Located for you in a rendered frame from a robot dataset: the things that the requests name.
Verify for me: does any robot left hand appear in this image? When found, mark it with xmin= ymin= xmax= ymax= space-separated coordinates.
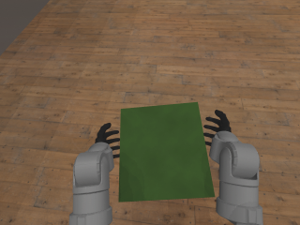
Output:
xmin=95 ymin=123 xmax=120 ymax=158

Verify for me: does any robot left forearm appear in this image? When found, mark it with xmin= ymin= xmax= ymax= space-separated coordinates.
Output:
xmin=68 ymin=142 xmax=114 ymax=225

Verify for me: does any robot right forearm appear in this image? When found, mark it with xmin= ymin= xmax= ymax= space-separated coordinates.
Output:
xmin=209 ymin=130 xmax=263 ymax=225

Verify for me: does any robot right hand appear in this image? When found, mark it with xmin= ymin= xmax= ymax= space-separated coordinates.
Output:
xmin=203 ymin=110 xmax=232 ymax=146

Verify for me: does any carton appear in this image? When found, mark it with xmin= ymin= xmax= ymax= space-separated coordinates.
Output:
xmin=118 ymin=102 xmax=216 ymax=203

